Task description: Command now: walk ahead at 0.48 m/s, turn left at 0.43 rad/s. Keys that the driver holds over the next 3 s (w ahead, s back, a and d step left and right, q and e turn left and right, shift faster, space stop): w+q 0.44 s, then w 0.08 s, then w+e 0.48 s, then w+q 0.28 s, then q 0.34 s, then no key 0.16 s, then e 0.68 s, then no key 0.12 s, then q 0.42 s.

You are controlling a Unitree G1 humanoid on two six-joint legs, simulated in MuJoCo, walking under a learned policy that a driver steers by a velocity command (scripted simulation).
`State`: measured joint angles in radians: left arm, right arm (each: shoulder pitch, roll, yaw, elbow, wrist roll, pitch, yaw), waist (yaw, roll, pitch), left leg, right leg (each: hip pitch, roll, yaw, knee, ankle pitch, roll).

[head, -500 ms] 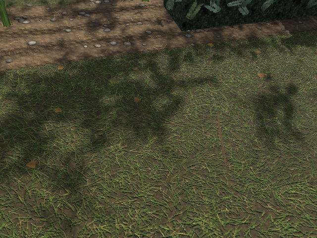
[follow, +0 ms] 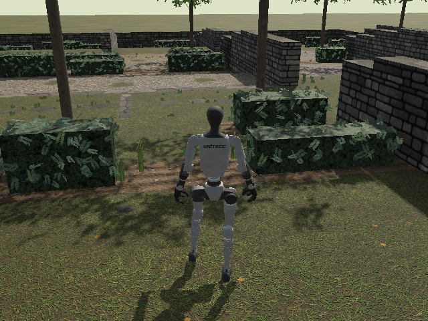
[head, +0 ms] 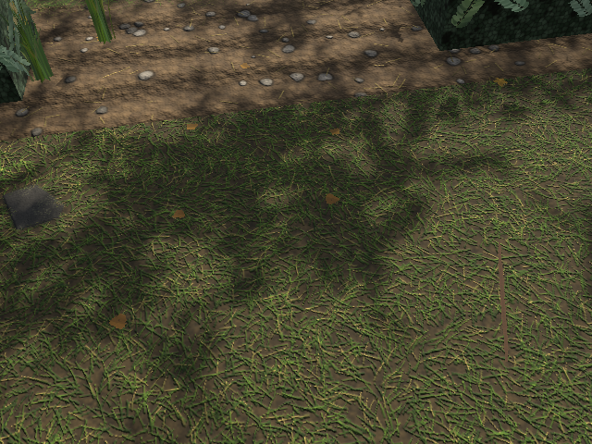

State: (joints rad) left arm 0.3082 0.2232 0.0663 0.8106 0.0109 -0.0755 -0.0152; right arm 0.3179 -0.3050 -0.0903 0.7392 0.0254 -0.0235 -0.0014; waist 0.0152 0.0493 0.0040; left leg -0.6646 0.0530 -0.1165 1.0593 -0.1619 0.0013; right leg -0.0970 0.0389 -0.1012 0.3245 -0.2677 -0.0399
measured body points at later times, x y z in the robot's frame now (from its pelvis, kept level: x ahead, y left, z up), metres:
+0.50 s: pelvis +0.25 +0.05 +0.00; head +0.27 +0.07 +0.44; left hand +0.35 +0.36 -0.10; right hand +0.40 -0.19 -0.10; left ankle +0.21 +0.11 -0.74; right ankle +0.39 -0.12 -0.66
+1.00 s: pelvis +0.61 +0.00 -0.20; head +0.66 +0.00 +0.25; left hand +0.65 +0.27 -0.33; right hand +0.71 -0.25 -0.33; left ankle +0.42 +0.13 -0.69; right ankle +0.67 -0.07 -0.93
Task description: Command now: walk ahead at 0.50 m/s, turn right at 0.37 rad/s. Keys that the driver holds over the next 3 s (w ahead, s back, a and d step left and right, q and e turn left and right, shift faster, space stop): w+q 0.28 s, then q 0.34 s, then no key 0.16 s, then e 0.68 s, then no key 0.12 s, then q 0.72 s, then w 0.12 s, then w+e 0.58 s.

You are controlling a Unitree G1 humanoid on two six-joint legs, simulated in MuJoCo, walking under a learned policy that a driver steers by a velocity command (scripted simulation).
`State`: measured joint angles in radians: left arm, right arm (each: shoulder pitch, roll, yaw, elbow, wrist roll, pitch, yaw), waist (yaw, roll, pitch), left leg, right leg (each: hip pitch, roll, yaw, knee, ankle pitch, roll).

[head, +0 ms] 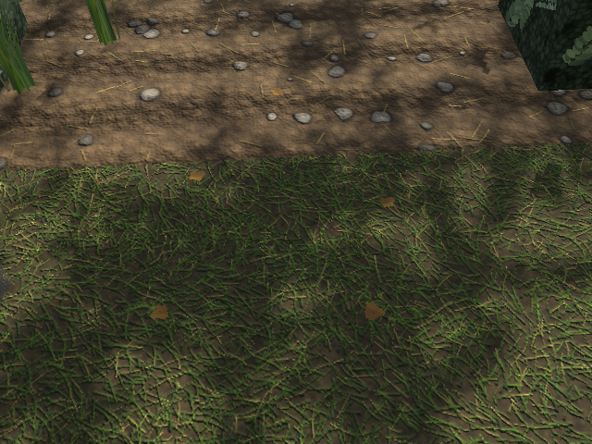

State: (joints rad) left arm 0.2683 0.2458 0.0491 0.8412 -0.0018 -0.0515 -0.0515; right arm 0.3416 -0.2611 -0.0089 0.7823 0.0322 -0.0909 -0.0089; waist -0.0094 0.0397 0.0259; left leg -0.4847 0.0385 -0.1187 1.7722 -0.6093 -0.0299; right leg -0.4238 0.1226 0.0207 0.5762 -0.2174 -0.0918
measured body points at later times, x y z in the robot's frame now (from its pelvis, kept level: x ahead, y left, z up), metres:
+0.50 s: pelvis +0.28 +0.02 +0.01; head +0.33 +0.03 +0.45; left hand +0.36 +0.30 -0.11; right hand +0.49 -0.22 -0.08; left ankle +0.36 +0.08 -0.72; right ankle +0.21 -0.13 -0.63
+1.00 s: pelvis +0.40 -0.03 +0.01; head +0.42 -0.03 +0.46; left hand +0.48 +0.25 -0.09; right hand +0.59 -0.24 -0.10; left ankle +0.36 +0.09 -0.72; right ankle +0.45 -0.13 -0.72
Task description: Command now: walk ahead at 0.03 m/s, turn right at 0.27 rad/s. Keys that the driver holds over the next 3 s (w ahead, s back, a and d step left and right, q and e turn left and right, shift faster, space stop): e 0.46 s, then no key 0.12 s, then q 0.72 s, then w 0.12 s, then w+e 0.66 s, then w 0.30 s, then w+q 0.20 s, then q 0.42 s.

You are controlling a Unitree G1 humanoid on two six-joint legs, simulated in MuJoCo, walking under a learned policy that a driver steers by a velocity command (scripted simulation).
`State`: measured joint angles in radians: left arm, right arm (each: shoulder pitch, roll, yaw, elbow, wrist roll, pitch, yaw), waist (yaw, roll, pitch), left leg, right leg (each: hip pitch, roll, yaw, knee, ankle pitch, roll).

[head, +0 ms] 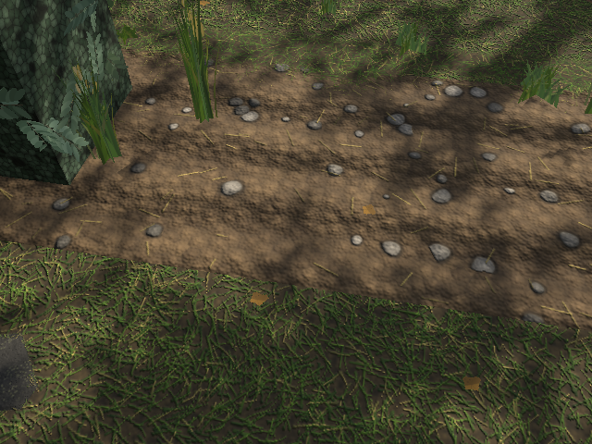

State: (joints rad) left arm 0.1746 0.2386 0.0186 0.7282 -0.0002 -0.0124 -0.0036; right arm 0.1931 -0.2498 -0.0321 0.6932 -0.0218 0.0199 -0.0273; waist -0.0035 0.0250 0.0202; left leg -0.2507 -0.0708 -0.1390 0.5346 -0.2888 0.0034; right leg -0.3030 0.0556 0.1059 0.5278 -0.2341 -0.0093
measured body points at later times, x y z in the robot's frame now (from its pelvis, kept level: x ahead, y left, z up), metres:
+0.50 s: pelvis -0.01 -0.02 +0.00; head +0.02 -0.03 +0.45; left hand +0.22 +0.20 -0.09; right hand +0.04 -0.33 -0.10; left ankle +0.00 +0.12 -0.73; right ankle -0.05 -0.14 -0.71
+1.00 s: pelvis -0.04 -0.03 +0.00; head -0.01 -0.02 +0.45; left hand +0.18 +0.20 -0.11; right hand +0.01 -0.33 -0.11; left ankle -0.05 +0.09 -0.71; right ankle -0.05 -0.14 -0.73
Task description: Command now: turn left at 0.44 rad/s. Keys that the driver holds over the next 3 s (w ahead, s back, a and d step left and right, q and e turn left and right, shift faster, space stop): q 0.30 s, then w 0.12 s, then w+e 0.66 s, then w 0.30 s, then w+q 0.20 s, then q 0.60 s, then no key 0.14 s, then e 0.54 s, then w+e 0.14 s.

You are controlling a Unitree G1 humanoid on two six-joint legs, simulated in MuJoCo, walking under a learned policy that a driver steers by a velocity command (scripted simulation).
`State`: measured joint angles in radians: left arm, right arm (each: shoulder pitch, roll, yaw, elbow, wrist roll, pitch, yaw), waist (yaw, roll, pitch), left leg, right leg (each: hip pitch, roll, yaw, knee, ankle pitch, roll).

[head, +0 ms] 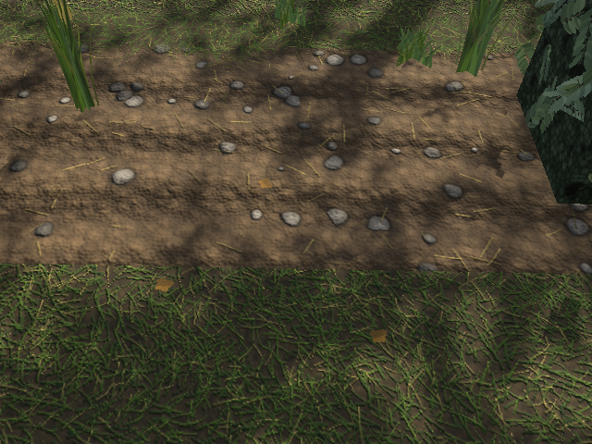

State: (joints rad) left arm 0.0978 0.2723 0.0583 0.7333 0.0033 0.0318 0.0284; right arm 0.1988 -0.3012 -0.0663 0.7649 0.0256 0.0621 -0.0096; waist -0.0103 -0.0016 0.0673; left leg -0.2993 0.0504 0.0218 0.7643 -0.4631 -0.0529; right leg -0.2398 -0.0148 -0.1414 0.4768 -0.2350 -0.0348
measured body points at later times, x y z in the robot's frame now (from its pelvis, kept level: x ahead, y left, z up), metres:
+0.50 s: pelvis +0.01 +0.03 +0.01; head +0.02 +0.06 +0.46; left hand +0.09 +0.34 -0.10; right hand +0.19 -0.21 -0.08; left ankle -0.04 +0.11 -0.74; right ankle +0.07 -0.12 -0.70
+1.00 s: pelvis +0.20 +0.01 +0.01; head +0.25 -0.01 +0.45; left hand +0.17 +0.29 -0.11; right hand +0.46 -0.21 -0.07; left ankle +0.38 +0.17 -0.70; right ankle +0.09 -0.09 -0.74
